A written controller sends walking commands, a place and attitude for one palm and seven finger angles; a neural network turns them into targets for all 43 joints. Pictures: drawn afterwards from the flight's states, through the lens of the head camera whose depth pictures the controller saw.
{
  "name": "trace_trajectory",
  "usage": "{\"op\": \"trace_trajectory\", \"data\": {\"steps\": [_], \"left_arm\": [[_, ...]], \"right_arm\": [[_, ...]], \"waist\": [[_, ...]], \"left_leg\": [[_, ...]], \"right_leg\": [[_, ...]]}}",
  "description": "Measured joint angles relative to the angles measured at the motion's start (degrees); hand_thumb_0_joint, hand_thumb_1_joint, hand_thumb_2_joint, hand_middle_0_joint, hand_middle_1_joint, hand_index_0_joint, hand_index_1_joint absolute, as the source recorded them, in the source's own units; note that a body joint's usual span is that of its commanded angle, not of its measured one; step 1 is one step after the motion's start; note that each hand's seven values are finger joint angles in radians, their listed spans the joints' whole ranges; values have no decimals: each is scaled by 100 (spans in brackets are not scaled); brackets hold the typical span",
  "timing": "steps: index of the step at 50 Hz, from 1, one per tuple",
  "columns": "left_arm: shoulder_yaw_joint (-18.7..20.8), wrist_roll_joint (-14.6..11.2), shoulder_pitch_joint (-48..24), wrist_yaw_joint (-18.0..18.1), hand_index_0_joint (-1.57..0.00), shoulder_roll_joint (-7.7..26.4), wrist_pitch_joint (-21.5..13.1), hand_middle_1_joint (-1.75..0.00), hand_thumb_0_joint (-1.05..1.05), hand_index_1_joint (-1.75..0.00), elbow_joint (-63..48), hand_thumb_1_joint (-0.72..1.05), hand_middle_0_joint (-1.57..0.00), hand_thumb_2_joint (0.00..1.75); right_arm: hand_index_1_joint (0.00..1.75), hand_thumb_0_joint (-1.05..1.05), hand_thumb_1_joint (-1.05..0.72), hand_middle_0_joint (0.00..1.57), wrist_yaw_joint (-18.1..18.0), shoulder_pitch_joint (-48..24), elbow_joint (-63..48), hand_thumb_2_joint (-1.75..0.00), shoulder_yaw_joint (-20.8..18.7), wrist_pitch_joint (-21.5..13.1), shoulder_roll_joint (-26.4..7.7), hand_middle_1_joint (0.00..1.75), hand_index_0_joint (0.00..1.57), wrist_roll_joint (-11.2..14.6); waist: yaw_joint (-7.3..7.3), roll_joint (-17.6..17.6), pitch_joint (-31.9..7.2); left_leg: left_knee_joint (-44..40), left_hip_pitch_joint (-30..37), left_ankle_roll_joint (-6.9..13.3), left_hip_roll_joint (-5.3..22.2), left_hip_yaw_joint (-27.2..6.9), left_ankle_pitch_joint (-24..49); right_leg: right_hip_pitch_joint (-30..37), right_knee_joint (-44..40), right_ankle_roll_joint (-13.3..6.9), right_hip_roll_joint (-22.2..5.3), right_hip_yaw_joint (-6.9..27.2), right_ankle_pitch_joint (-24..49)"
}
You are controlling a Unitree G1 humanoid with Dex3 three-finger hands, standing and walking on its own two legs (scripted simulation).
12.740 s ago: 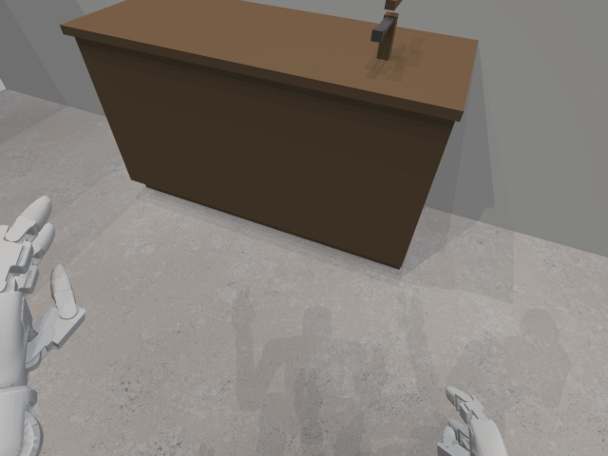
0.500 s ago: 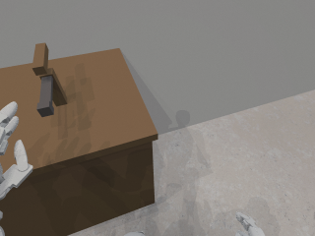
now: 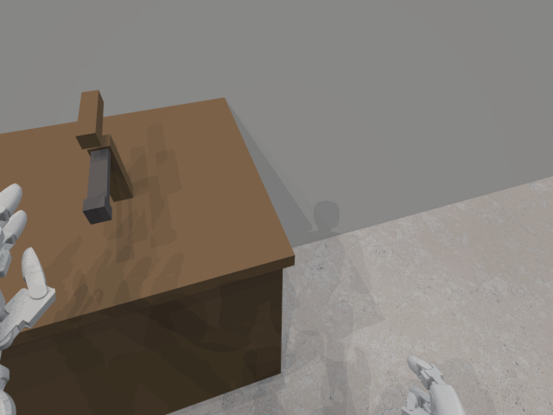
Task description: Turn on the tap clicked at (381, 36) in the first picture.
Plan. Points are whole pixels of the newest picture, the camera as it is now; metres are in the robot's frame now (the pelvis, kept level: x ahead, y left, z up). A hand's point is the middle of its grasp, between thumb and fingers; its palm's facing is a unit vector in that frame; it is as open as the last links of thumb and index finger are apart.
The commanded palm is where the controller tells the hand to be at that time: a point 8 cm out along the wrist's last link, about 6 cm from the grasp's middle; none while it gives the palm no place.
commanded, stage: come to a stop and stand still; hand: left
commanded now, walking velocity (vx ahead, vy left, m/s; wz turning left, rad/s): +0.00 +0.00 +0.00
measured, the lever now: (97, 209) +0.34 +0.29 +0.13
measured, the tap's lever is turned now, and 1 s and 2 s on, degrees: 0 0 0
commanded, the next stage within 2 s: look again from close up in 0.20 s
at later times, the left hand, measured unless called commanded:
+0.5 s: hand (39, 272) +0.21 +0.28 +0.17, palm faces +0.45 -0.81 -0.37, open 7.4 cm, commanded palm +0.14 +0.29 +0.18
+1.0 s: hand (27, 336) +0.15 +0.26 +0.16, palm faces +0.39 -0.84 -0.37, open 7.4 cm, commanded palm +0.09 +0.29 +0.18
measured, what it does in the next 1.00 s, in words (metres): shifts its weight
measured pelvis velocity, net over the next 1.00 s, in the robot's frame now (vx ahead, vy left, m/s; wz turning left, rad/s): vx -0.06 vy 0.01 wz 0.03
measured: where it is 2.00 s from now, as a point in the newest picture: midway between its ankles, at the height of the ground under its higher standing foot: outside the picture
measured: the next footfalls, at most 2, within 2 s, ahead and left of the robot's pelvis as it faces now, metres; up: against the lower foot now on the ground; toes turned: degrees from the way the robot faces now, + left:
right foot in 1.46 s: +0.09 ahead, -0.15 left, +0.00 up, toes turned -1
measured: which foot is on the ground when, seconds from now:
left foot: down 0.00-1.00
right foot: down 0.00-1.00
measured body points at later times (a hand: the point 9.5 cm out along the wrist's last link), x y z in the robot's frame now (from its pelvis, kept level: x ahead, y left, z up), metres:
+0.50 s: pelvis -0.02 +0.01 +0.00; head -0.01 +0.01 +0.45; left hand +0.18 +0.32 +0.19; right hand +0.17 -0.22 -0.07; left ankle +0.02 +0.09 -0.74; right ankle -0.03 -0.12 -0.74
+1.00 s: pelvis -0.06 +0.01 +0.00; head -0.07 +0.02 +0.45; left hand +0.12 +0.30 +0.18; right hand +0.12 -0.20 -0.07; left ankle +0.01 +0.10 -0.73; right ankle -0.03 -0.12 -0.74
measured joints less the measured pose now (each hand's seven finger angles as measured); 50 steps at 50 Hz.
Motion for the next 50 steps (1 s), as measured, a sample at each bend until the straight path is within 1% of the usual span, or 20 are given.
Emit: {"op": "trace_trajectory", "data": {"steps": [4, 7, 12, 15, 16, 17, 18, 19, 21, 23, 26, 28, 30, 32, 37, 40, 42, 45, 48, 50], "left_arm": [[-239, 35, -525, 51, -20, -292, 305, -30, 1, -31, 483, 89, -21, 89], [-405, 60, -723, 65, -20, -317, 399, -30, 2, -31, 321, 89, -21, 89], [-362, 45, -448, 33, -20, 35, 181, -30, 2, -31, -399, 89, -21, 89], [-142, -10, -123, 10, -21, 279, 22, -30, 2, -31, -569, 89, -21, 89], [-8, 194, -379, -136, -21, 539, 41, -30, 2, -31, -490, 89, -22, 89], [177, 289, -842, -270, -21, 856, -143, -30, 2, -31, -176, 89, -22, 89], [386, 293, -1238, -321, -21, 1077, -325, -30, 2, -31, 193, 88, -22, 89], [582, 237, -1507, -304, -21, 1176, -443, -30, 2, -31, 550, 88, -22, 89], [795, 108, -1716, -224, -21, 1058, -369, -30, 1, -31, 985, 89, -22, 89], [666, 30, -1540, -173, -20, 683, -226, -30, 1, -31, 1037, 89, -21, 89], [-74, 61, -917, -220, -20, -3, -81, -30, 2, -30, 735, 90, -20, 90], [-567, 148, -514, -311, -20, -276, -58, -30, 2, -30, 551, 90, -20, 89], [-791, 223, -287, -383, -20, -270, -58, -30, 2, -30, 418, 90, -21, 89], [-741, 251, -303, -395, -21, -82, -115, -30, 2, -31, 364, 89, -22, 89], [-23, 295, -1009, -247, -21, 382, -326, -30, 2, -31, 391, 88, -22, 89], [247, 256, -1347, -167, -21, 334, -453, -30, 2, -31, 365, 89, -22, 89], [210, 250, -1347, -156, -20, 195, -470, -30, 2, -31, 298, 89, -21, 89], [-30, 273, -1097, -221, -20, 33, -408, -30, 2, -30, 274, 90, -21, 89], [-241, 306, -838, -315, -20, 19, -236, -30, 1, -30, 379, 90, -21, 89], [-266, 303, -745, -357, -20, 84, -107, -30, 1, -31, 411, 89, -21, 89]], "right_arm": [[30, 1, -90, 20, -119, 48, 147, -90, -28, 54, -96, 30, 21, 21], [30, 1, -90, 20, -144, -40, 69, -90, -22, 28, -75, 30, 21, 15], [30, 1, -90, 20, -87, -226, -229, -90, -13, -21, 28, 30, 21, -15], [30, 1, -90, 20, -67, -266, -343, -90, -19, 16, 62, 30, 21, -18], [30, 1, -90, 20, -74, -159, -431, -90, -79, -57, 55, 30, 20, -51], [30, 1, -90, 20, -74, -89, -420, -90, -92, -157, 50, 30, 20, -32], [30, 1, -90, 20, -42, -96, -357, -90, -70, -209, 47, 30, 20, -25], [30, 1, -90, 20, 18, -140, -305, -90, -45, -229, 40, 30, 20, 8], [30, 1, -90, 20, 147, -190, -305, -90, -41, -236, -4, 30, 21, 67], [30, 1, -90, 20, 260, -160, -365, -90, -84, -250, -78, 30, 21, 111], [30, 1, -90, 20, 323, -70, -401, -90, -133, -254, -137, 30, 21, 139], [30, 1, -90, 20, 275, -8, -372, -90, -108, -244, -101, 30, 21, 109], [30, 1, -90, 20, 176, 55, -333, -90, -49, -218, -14, 30, 21, 67], [30, 1, -90, 20, 89, 129, -321, -90, 2, -216, 77, 30, 21, 41], [30, 1, -90, 20, 22, 211, -337, -90, 65, -357, 159, 30, 21, 4], [30, 1, -90, 20, 106, 183, -313, -90, 61, -444, 150, 30, 21, 10], [30, 1, -90, 20, 178, 166, -299, -90, 47, -443, 147, 30, 21, 9], [30, 1, -90, 20, 246, 152, -299, -90, 34, -349, 172, 30, 21, 9], [30, 1, -90, 20, 243, 156, -304, -90, 32, -204, 231, 30, 21, 0], [30, 1, -90, 20, 214, 163, -291, -90, 39, -114, 262, 30, 21, -16]], "waist": [[49, -140, 84], [-31, -253, 217], [-250, -320, 286], [-293, -276, 216], [-171, -261, 227], [-33, -300, 242], [54, -339, 261], [103, -354, 286], [104, -311, 309], [51, -203, 286], [-15, -110, 247], [-61, -160, 215], [-94, -290, 200], [-90, -434, 207], [15, -580, 311], [32, -529, 321], [19, -450, 269], [-28, -330, 173], [-88, -267, 131], [-105, -282, 139]], "left_leg": [[-175, 202, 24, -97, 3, 51], [-245, 266, 20, -108, -20, 96], [-292, 209, -4, -55, -27, 144], [-322, 167, -8, -35, -5, 163], [-252, 78, -10, -23, -25, 170], [-246, 12, -8, -37, -42, 192], [-277, -24, -12, -43, -49, 228], [-301, -37, -19, -36, -23, 267], [-323, -36, -4, -37, 61, 318], [-297, -39, 42, -54, 121, 327], [-256, 3, 107, -93, 190, 324], [-217, 20, 127, -107, 197, 322], [-171, 20, 129, -108, 168, 328], [-127, -3, 124, -99, 112, 346], [-82, -117, 127, -68, 30, 397], [-156, -153, 121, -87, 42, 480], [-208, -169, 117, -97, 65, 488], [-233, -192, 96, -95, 112, 357], [-83, -254, 41, -58, 143, 10], [177, -357, -11, -16, 146, -403]], "right_leg": [[129, 11, 38, -98, -6, -63], [195, -47, 32, -107, -29, -38], [192, -224, 6, -53, -30, 88], [159, -298, 7, -36, -4, 143], [118, -295, 13, -21, -29, 155], [23, -221, 9, -33, -54, 147], [-51, -170, -3, -40, -63, 146], [-100, -141, -14, -37, -37, 164], [-169, -67, 4, -49, 43, 190], [-199, -11, 55, -73, 99, 198], [-184, 62, 120, -118, 162, 196], [-165, 101, 137, -133, 165, 191], [-145, 131, 134, -131, 134, 192], [-131, 131, 117, -118, 77, 214], [-236, 240, 37, -58, 23, 10], [-334, 341, -36, -49, 70, -180], [-388, 386, -80, -44, 118, -316], [-422, 388, -122, -40, 168, -420], [-407, 367, -148, -39, 139, -378], [-399, 362, -166, -24, 90, -241]]}}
